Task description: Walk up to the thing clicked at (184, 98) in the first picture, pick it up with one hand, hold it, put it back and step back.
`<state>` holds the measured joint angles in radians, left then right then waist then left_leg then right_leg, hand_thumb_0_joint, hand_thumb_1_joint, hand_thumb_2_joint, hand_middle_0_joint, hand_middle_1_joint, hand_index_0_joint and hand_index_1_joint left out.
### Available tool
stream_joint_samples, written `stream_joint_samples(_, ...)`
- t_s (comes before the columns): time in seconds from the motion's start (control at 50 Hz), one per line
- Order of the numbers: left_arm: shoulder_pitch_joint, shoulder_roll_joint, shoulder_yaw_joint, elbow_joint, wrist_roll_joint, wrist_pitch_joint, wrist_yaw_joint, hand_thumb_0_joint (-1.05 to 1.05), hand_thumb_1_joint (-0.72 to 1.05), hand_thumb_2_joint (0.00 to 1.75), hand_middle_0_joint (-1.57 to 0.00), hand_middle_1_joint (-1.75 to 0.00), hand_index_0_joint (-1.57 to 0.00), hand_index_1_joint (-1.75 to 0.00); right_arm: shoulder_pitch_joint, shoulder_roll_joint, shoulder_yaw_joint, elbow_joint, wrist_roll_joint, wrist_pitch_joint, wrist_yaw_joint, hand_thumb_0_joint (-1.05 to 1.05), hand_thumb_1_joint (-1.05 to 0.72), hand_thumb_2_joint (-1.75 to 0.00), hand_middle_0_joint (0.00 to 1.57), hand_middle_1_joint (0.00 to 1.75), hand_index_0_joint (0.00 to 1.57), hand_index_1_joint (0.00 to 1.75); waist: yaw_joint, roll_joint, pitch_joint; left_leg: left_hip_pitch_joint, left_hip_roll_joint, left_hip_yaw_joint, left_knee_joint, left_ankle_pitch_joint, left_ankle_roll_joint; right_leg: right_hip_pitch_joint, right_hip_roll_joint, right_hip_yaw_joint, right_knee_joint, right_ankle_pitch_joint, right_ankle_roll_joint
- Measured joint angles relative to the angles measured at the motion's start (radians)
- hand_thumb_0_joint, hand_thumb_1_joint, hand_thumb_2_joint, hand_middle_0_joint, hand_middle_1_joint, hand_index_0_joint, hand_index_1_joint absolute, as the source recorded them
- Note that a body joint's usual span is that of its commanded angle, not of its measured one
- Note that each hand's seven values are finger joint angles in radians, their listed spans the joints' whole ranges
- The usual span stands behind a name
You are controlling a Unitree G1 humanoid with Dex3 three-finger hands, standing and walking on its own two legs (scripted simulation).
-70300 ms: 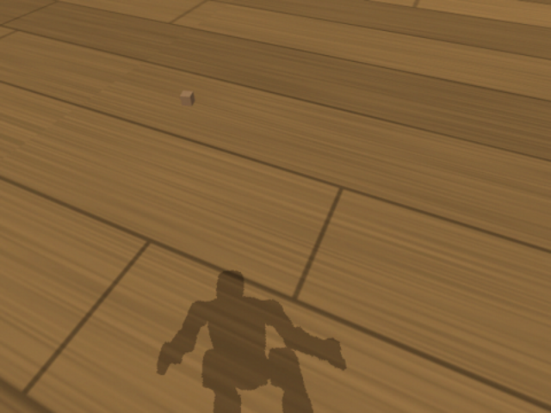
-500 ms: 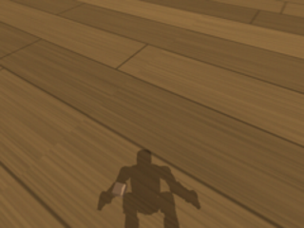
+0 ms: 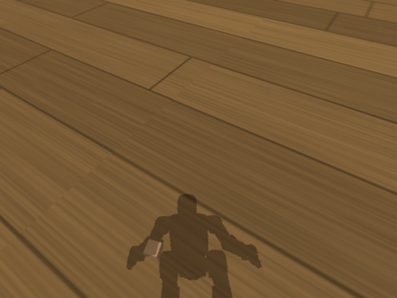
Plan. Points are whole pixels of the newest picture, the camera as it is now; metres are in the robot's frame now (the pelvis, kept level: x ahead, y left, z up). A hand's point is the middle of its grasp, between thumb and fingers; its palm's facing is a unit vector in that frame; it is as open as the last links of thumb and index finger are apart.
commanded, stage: stand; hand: left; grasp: from above
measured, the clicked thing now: (153, 250) +0.44 +0.23 -0.75
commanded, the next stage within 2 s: step back in 0.54 s
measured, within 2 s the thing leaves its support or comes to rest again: neither
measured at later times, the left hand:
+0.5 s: hand out of the picture +0.08 +0.25 -0.16, palm faces -0.01 -0.94 -0.34, open 7.4 cm
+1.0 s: hand out of the picture +0.08 +0.32 -0.18, palm faces -0.04 -0.93 -0.35, open 7.4 cm
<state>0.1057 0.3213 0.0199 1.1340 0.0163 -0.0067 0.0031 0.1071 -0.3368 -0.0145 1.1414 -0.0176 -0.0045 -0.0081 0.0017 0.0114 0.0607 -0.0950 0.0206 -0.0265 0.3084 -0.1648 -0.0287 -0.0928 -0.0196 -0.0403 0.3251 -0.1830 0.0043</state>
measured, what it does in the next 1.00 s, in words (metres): lifts its right foot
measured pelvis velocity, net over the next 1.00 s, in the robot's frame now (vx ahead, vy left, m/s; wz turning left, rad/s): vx -0.07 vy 0.06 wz -0.01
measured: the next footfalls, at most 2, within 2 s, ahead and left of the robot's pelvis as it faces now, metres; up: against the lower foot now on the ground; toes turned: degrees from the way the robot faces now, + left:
right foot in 1.32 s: -0.14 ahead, -0.07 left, +0.00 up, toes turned -3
left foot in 1.66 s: -0.20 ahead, +0.17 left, +0.00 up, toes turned -3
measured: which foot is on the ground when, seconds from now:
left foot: down 0.00-1.00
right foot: down 0.00-0.84, up 0.86-1.00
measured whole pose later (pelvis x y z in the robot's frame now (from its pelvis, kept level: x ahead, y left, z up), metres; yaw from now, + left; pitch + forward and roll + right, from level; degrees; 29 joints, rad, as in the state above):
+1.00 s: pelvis -0.07 +0.06 -0.01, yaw -1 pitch -1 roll -1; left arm 0.03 0.41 0.06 0.90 0.00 0.07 0.03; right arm 0.14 -0.35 -0.05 0.95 -0.03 0.03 -0.01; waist -0.02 -0.06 0.21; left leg -0.28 -0.03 0.01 0.56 -0.26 0.06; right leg -0.46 0.10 0.17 1.11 -0.50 -0.01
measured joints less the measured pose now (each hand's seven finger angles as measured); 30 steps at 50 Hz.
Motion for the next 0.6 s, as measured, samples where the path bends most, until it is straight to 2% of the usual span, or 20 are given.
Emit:
stream_joint_samples(0.54, 0.009, 0.011, -0.009, -0.01, -0.002, -0.004, -0.003, 0.01, 0.91, 0.9, -0.2, -0.3, -0.2, -0.3, 0.007, -0.002, 0.005, -0.003, 0.002, 0.002, 0.006, 0.01, -0.91, -0.9, 0.2, 0.3, 0.21, 0.3, -0.003, -0.001, -0.003, 0.003, 0.007, 0.001, -0.005, -0.002, -0.007, 0.0, 0.007, 0.001, 0.0, -0.004, -0.007)
stream_joint_samples(0.6, -0.001, 0.013, 0.014, -0.036, -0.016, 0.002, -0.005, 0.01, 0.91, 0.9, -0.2, -0.3, -0.21, -0.3, -0.011, -0.016, -0.001, -0.03, 0.014, 0.017, 0.013, 0.01, -0.9, -0.9, 0.2, 0.3, 0.21, 0.3, -0.009, 0.008, 0.02, -0.057, 0.012, -0.006, 0.08, -0.03, 0.001, -0.038, 0.013, -0.004, 0.042, -0.013, -0.01)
